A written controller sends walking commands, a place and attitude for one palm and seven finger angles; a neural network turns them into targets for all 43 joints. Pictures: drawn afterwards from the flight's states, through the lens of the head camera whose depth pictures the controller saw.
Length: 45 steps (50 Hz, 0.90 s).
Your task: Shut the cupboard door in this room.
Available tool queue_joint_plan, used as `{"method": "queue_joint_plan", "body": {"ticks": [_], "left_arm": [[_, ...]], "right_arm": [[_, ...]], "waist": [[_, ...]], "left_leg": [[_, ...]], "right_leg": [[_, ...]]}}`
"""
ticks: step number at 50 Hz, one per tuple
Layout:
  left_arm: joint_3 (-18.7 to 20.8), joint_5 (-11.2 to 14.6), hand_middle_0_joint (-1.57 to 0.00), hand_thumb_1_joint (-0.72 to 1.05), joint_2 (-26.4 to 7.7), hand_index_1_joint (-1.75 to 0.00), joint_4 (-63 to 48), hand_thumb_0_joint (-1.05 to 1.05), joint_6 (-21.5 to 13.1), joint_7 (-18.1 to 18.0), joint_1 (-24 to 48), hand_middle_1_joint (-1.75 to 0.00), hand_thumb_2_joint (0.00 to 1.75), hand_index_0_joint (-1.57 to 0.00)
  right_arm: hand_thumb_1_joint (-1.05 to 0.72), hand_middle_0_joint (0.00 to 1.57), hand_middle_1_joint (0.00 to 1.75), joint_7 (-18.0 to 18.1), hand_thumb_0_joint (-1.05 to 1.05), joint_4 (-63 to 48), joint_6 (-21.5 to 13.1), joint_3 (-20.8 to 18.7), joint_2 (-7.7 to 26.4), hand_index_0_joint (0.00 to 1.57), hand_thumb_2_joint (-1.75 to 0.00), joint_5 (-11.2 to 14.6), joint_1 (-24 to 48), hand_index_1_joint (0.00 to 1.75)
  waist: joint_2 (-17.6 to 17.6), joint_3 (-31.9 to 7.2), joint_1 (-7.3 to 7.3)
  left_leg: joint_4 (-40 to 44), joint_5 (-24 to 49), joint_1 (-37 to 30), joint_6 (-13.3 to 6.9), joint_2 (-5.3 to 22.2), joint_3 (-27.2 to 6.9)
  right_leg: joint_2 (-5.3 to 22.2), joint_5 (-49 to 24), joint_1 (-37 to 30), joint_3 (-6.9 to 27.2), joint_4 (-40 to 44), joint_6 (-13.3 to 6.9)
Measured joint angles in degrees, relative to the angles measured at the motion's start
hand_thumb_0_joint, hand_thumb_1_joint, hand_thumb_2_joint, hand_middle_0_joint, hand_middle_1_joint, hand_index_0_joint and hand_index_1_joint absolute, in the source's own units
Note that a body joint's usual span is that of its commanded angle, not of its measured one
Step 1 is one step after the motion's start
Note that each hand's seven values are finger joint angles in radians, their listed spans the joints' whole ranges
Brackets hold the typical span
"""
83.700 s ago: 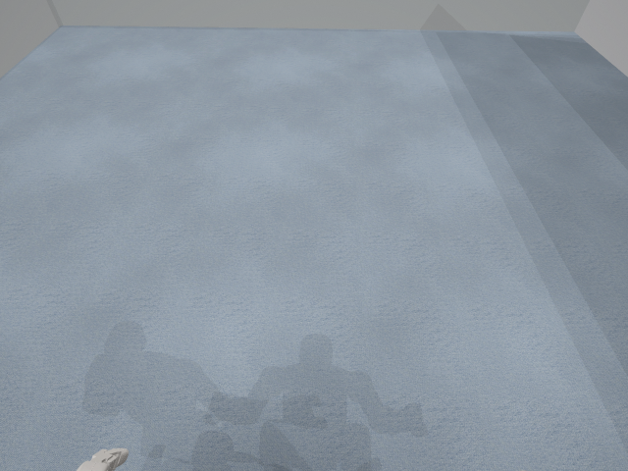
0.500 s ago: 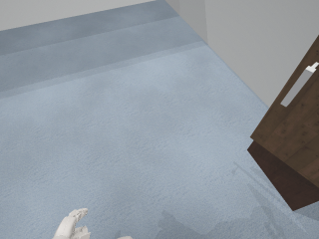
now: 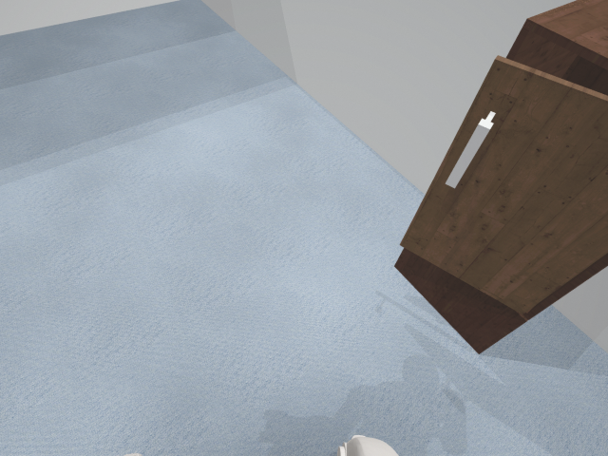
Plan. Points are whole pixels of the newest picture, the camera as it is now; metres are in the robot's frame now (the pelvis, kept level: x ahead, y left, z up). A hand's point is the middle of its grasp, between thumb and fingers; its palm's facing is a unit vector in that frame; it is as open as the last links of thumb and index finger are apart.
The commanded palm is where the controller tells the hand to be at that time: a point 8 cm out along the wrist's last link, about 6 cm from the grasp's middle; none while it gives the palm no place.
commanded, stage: turn to face it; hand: left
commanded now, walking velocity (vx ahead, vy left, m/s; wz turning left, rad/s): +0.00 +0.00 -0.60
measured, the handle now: (470, 150) +0.70 -0.29 -0.02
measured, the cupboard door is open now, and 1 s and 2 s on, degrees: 19 19 19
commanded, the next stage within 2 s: take the last steps up to it in 0.80 s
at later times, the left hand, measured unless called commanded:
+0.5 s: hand (208, 440) +0.15 +0.15 -0.16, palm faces -0.26 -0.94 -0.23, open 7.3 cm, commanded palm none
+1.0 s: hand (246, 419) +0.19 +0.10 -0.16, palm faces -0.44 -0.87 -0.24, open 7.3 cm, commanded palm none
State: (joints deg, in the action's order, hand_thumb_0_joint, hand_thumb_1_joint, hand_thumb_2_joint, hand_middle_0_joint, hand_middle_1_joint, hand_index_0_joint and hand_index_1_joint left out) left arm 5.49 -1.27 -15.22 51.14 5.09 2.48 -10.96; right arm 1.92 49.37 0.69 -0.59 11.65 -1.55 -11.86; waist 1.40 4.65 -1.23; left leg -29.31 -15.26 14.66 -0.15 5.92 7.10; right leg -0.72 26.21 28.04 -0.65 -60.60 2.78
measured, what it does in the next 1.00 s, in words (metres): steps on the spot, turning right: right foot, then left foot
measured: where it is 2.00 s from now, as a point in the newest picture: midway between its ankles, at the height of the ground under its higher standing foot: outside the picture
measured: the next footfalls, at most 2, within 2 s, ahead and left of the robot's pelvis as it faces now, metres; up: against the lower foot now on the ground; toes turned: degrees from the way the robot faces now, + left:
right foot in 0.20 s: +0.03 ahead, -0.15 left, +0.00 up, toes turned -11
left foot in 0.54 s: +0.10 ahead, +0.09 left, +0.00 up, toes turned -15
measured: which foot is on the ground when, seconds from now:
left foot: down 0.00-0.18, up 0.20-0.52, down 0.54-0.86, up 0.88-1.00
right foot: up 0.00-0.18, down 0.20-0.54, up 0.56-0.84, down 0.86-1.00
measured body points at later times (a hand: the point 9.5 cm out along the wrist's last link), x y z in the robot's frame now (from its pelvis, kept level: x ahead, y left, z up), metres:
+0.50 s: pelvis +0.01 -0.02 -0.01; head +0.05 -0.03 +0.44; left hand +0.17 +0.20 -0.15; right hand +0.02 -0.30 -0.14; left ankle +0.05 +0.10 -0.72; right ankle -0.01 -0.14 -0.74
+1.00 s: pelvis +0.03 -0.04 +0.00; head +0.05 -0.07 +0.44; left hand +0.21 +0.14 -0.14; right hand -0.07 -0.28 -0.16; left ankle +0.05 +0.09 -0.68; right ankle -0.04 -0.13 -0.74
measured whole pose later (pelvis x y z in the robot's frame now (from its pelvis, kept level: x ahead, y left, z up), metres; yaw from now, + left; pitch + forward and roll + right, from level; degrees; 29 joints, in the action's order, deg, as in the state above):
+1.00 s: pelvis +0.03 -0.04 +0.00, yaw -27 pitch +1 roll +0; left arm 2.5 -1.4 -10.2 54.1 1.7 0.1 -10.5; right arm 1.6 56.5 3.1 -2.8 14.0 -0.8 -14.0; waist -2.8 3.2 1.2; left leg -58.1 -27.1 25.0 3.5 4.0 3.5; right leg -1.0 16.5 12.7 -1.2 -28.4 -1.8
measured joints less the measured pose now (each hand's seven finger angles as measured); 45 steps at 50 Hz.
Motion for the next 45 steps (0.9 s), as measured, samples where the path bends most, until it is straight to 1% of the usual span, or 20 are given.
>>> {"method": "queue_joint_plan", "body": {"ticks": [3, 7, 9, 10, 11, 13, 16, 22, 24, 26, 27, 28, 30, 32, 34, 36, 39, 42, 43, 45], "left_arm": [[-0.1, 0.0, -0.20, 0.91, 0.0, -0.30, -0.1, 0.01, 0.1, 0.1, 0.6, -0.30, 0.90, -0.20], [-0.5, 0.0, -0.20, 0.91, 0.4, -0.30, -0.3, 0.01, -0.3, 0.2, 1.9, -0.30, 0.90, -0.20], [-0.9, 0.0, -0.20, 0.91, 0.5, -0.30, -0.9, 0.01, -1.0, 0.2, 2.3, -0.30, 0.90, -0.20], [-1.1, -0.2, -0.20, 0.91, 0.5, -0.30, -1.2, 0.01, -1.8, 0.0, 2.3, -0.30, 0.90, -0.20], [-1.3, -0.1, -0.20, 0.91, 1.1, -0.30, -1.0, 0.01, -2.3, -0.4, 2.8, -0.30, 0.90, -0.20], [-1.9, 0.0, -0.20, 0.91, 2.3, -0.30, -1.1, 0.01, -2.9, -1.1, 2.9, -0.30, 0.90, -0.20], [-2.3, 0.0, -0.20, 0.91, 3.1, -0.30, -1.1, 0.01, -2.7, -1.8, 2.3, -0.30, 0.90, -0.20], [-2.6, -0.3, -0.20, 0.91, 2.9, -0.30, -0.4, 0.01, -2.3, -1.8, 1.3, -0.30, 0.90, -0.21], [-2.4, -0.3, -0.21, 0.91, 2.7, -0.30, -0.2, 0.01, -2.1, -1.7, 1.1, -0.30, 0.90, -0.21], [-2.1, -0.1, -0.21, 0.91, 2.4, -0.30, 0.1, 0.01, -1.8, -1.7, 0.8, -0.30, 0.90, -0.21], [-2.0, 0.1, -0.21, 0.91, 2.3, -0.30, 0.0, 0.01, -1.5, -1.7, 0.5, -0.30, 0.90, -0.21], [-1.8, 0.3, -0.21, 0.91, 2.0, -0.30, 0.1, 0.01, -1.2, -1.6, 0.6, -0.30, 0.90, -0.21], [-1.3, 0.2, -0.20, 0.91, 1.3, -0.30, 0.4, 0.01, -0.8, -1.4, 0.8, -0.30, 0.90, -0.21], [-1.0, -0.1, -0.20, 0.91, 0.8, -0.30, 0.7, 0.01, -0.5, -1.1, 1.1, -0.30, 0.90, -0.20], [-0.8, 0.0, -0.20, 0.91, 0.7, -0.30, 0.7, 0.01, -0.6, -0.8, 1.4, -0.30, 0.90, -0.20], [-0.9, 0.1, -0.20, 0.91, 0.9, -0.30, 0.6, 0.01, -0.7, -0.8, 1.6, -0.30, 0.90, -0.20], [-1.4, 0.2, -0.20, 0.91, 1.3, -0.30, 0.7, 0.01, -0.9, -0.8, 2.0, -0.30, 0.90, -0.20], [-1.9, 0.2, -0.20, 0.91, 1.8, -0.30, 0.9, 0.01, -1.7, -0.8, 1.8, -0.30, 0.90, -0.20], [-2.1, 0.0, -0.20, 0.91, 1.7, -0.30, 0.8, 0.01, -2.3, -0.9, 1.5, -0.30, 0.90, -0.20], [-2.5, -0.1, -0.20, 0.91, 3.1, -0.30, 1.8, 0.01, -3.0, -1.5, 1.8, -0.30, 0.90, -0.20]], "right_arm": [[-0.91, 0.20, 0.30, -0.1, 0.00, 0.6, 0.0, -0.4, 0.1, 0.20, -0.90, 0.0, -0.5, 0.30], [-0.91, 0.20, 0.30, -0.6, 0.00, 1.4, 0.3, -1.2, 1.1, 0.20, -0.90, 0.0, -1.1, 0.30], [-0.90, 0.20, 0.30, -0.8, 0.00, 1.8, 0.6, -1.7, 1.8, 0.20, -0.90, 0.3, -2.0, 0.30], [-0.90, 0.20, 0.30, -1.0, 0.00, 2.0, 0.9, -2.0, 2.3, 0.20, -0.90, 0.6, -2.3, 0.30], [-0.91, 0.20, 0.30, -0.9, 0.00, 2.5, 1.6, -2.3, 3.1, 0.20, -0.90, 0.7, -2.0, 0.30], [-0.91, 0.20, 0.30, -0.4, 0.01, 3.4, 2.9, -2.8, 4.3, 0.20, -0.90, 0.9, -1.1, 0.30], [-0.91, 0.20, 0.30, -0.5, 0.01, 3.6, 3.3, -3.0, 4.7, 0.20, -0.90, 0.9, 0.0, 0.30], [-0.91, 0.20, 0.30, -0.9, 0.01, 1.8, 2.2, -2.5, 3.5, 0.20, -0.90, 1.0, 0.8, 0.30], [-0.91, 0.20, 0.30, -0.8, 0.01, 1.4, 1.8, -2.3, 3.0, 0.20, -0.90, 1.1, 0.9, 0.30], [-0.91, 0.20, 0.30, -0.7, 0.01, 1.1, 1.2, -1.9, 2.6, 0.20, -0.90, 1.2, 0.7, 0.30], [-0.91, 0.20, 0.30, -0.7, 0.00, 0.8, 0.6, -1.6, 2.7, 0.20, -0.90, 1.2, 0.3, 0.30], [-0.91, 0.20, 0.30, -0.5, 0.00, 0.8, 0.2, -1.4, 2.3, 0.20, -0.90, 0.9, 0.1, 0.30], [-0.91, 0.20, 0.30, -0.4, 0.00, 0.9, 0.0, -0.8, 1.4, 0.20, -0.90, 0.3, -0.3, 0.30], [-0.91, 0.20, 0.30, -0.3, 0.00, 1.0, -0.2, -0.2, 0.7, 0.20, -0.90, 0.0, -1.2, 0.30], [-0.91, 0.20, 0.30, -0.1, 0.00, 1.4, -0.1, 0.1, 0.3, 0.20, -0.90, -0.2, -1.8, 0.30], [-0.91, 0.20, 0.30, 0.0, 0.00, 2.0, -0.1, 0.1, 0.1, 0.20, -0.90, -0.3, -2.1, 0.30], [-0.91, 0.20, 0.30, -0.1, 0.00, 3.0, 0.1, -0.3, 0.2, 0.20, -0.90, -0.2, -2.5, 0.30], [-0.91, 0.20, 0.30, -0.4, 0.00, 3.9, 0.4, -0.9, 0.6, 0.20, -0.90, 0.3, -3.2, 0.30], [-0.91, 0.20, 0.30, -0.5, 0.00, 4.2, 0.7, -1.1, 0.7, 0.20, -0.90, 0.6, -3.7, 0.30], [-0.91, 0.20, 0.30, -0.4, 0.00, 5.4, 1.8, -1.8, 1.9, 0.20, -0.90, 0.9, -3.0, 0.30]], "waist": [[-1.2, 0.3, 0.45], [-2.8, 0.5, 1.47], [-3.3, 0.1, 1.73], [-3.4, -0.2, 1.65], [-4.5, 0.1, 1.80], [-5.5, 0.3, 1.97], [-4.8, 0.1, 1.92], [-2.0, -1.0, 1.68], [-1.3, -1.3, 1.37], [-0.6, -1.6, 1.26], [-1.0, -2.2, 1.34], [-0.4, -2.3, 1.53], [0.7, -2.0, 1.47], [0.7, -1.8, 1.60], [0.3, -1.4, 1.42], [-0.5, -0.9, 1.37], [-1.7, -0.3, 1.69], [-2.5, -0.4, 2.12], [-2.1, -1.0, 2.06], [-4.4, -0.7, 2.36]], "left_leg": [[0.3, -0.2, -1.0, 0.5, 1.5, 2.0], [-2.6, -2.2, -0.8, 1.7, 3.5, 4.6], [-6.2, -4.2, 0.2, 2.6, 4.4, 5.6], [-9.6, -6.2, 1.6, 3.0, 4.5, 5.4], [-14.5, -10.2, 3.5, 3.4, 4.3, 3.2], [-25.2, -14.3, 7.8, 3.9, 2.1, -1.3], [-32.5, -11.6, 12.0, 4.6, -0.2, -3.4], [-22.1, -8.8, 10.9, 5.0, -2.0, -4.3], [-16.5, -8.0, 8.9, 4.8, -2.6, -4.5], [-8.3, -4.1, 5.6, 4.3, -3.2, -4.6], [-3.4, -1.5, 3.8, 3.4, -3.0, -5.0], [-3.1, 0.2, 3.8, 2.0, -3.0, -4.7], [-4.3, -1.0, 3.8, 0.5, -2.7, -3.4], [-3.1, -1.4, 2.7, 0.3, -2.0, -2.7], [-1.0, -0.7, 1.4, 0.5, -1.3, -2.0], [0.4, -0.1, 0.3, 0.7, -0.4, -1.2], [0.3, -0.5, -0.4, 1.3, 0.7, 0.0], [-2.8, -2.6, 0.0, 2.3, 1.5, 1.3], [-5.1, -3.8, 0.9, 2.7, 1.4, 1.9], [-13.8, -11.2, 4.1, 3.0, 1.1, -1.3]], "right_leg": [[1.3, -0.2, -2.2, -1.5, 5.9, 0.1], [1.5, -2.0, -7.0, -2.9, 16.4, -0.9], [1.4, -8.2, -11.1, -3.5, 25.3, -1.9], [1.4, -11.1, -11.7, -2.9, 27.3, -3.3], [0.8, -10.3, -11.1, -2.8, 26.0, -4.0], [0.2, -8.3, -10.7, -2.0, 25.1, -4.4], [-0.1, -9.6, -11.4, 0.2, 28.2, -4.1], [-0.7, -12.0, -11.8, 4.0, 31.5, -4.0], [-1.1, -11.9, -11.5, 5.1, 31.2, -3.6], [-1.6, -11.2, -10.7, 6.3, 29.8, -3.0], [-2.4, -10.5, -9.9, 6.5, 28.5, -2.6], [-2.5, -8.1, -8.8, 6.7, 26.1, -2.7], [-2.4, -0.7, -5.7, 5.6, 16.9, -2.6], [-2.1, 1.6, -3.0, 3.4, 7.4, -2.1], [-1.3, 1.5, -2.0, 1.6, 3.3, -1.5], [-0.4, 1.3, -2.9, 0.1, 5.1, -1.2], [0.3, 0.2, -6.0, -1.4, 13.0, -1.4], [0.5, -8.6, -11.7, -2.2, 26.2, -2.3], [0.9, -9.9, -13.3, -1.5, 29.6, -3.8], [-0.3, -7.9, -12.9, -1.6, 28.3, -4.7]]}}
